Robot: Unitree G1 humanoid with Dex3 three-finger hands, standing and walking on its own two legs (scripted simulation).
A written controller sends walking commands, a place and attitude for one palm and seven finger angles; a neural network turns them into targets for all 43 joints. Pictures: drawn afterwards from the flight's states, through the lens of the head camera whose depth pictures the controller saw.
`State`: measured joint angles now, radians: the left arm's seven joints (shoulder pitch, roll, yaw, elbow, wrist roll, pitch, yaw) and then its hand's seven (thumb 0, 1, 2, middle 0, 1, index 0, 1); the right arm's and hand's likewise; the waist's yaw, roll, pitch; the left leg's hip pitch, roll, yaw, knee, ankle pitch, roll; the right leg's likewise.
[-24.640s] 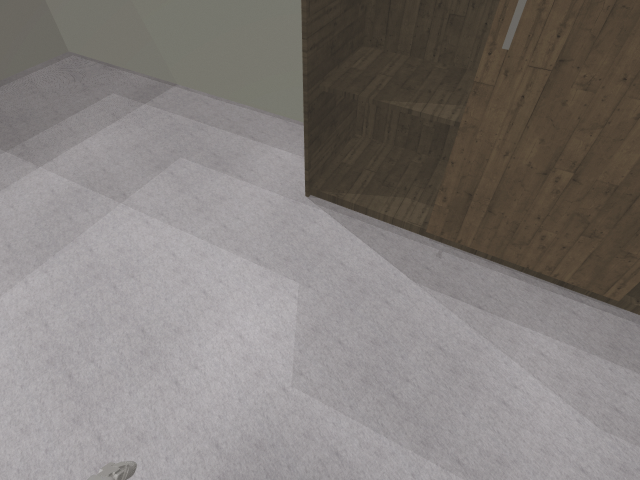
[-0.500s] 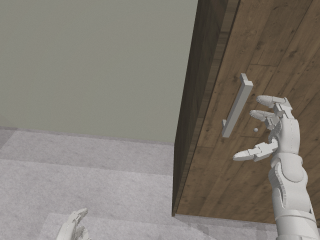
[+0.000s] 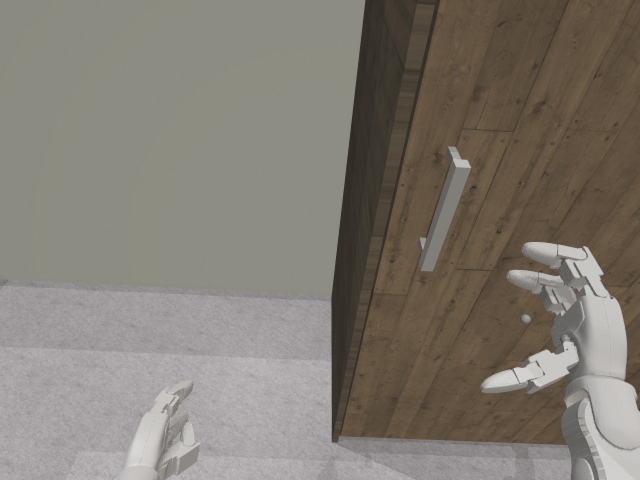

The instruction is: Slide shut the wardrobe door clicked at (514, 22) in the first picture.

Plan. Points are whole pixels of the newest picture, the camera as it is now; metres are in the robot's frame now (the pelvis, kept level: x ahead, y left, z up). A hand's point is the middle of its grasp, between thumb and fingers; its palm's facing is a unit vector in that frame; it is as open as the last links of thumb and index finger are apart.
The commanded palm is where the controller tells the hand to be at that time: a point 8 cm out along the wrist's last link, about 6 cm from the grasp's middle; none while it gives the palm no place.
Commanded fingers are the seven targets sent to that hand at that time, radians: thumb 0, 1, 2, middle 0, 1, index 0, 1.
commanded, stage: slip the hand off the handle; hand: right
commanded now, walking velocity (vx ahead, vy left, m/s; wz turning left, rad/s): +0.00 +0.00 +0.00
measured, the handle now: (438, 212) +0.42 -0.15 +0.16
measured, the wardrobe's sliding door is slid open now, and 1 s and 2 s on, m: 0.00 0.00 0.00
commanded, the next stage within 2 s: draw the hand back to the body in 0.06 s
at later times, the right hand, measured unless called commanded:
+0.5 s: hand (549, 335) +0.23 -0.22 +0.16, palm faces +0.06 +1.00 -0.06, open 14.7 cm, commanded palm +0.20 -0.26 +0.16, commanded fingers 0.00 0.55 -0.20 0.25 1.15 0.25 1.15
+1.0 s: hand (587, 347) +0.22 -0.25 +0.15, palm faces +0.39 +0.87 -0.29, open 12.6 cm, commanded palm +0.17 -0.29 +0.17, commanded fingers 0.00 -0.25 -0.58 0.22 0.68 0.22 0.68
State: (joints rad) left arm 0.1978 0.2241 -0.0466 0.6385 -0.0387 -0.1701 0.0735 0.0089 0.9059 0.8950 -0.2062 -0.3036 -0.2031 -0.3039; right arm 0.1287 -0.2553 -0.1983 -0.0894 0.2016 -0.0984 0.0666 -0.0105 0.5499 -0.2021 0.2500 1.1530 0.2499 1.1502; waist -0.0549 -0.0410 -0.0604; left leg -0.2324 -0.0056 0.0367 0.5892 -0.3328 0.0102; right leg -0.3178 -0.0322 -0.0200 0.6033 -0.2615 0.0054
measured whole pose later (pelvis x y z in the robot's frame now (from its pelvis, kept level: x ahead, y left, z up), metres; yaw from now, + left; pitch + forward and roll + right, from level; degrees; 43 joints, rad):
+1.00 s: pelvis +0.01 -0.01 +0.01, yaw +0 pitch -4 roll +1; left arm 0.20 0.22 -0.05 0.66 0.00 -0.17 0.08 0.01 0.90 0.89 -0.21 -0.30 -0.20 -0.30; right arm 0.39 -0.31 -0.25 -0.34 0.09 -0.09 -0.09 -0.01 0.09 -0.42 0.24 0.89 0.24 0.88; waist -0.08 -0.04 0.01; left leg -0.09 0.00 0.02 0.45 -0.29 -0.01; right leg -0.19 -0.02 -0.03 0.50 -0.24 -0.01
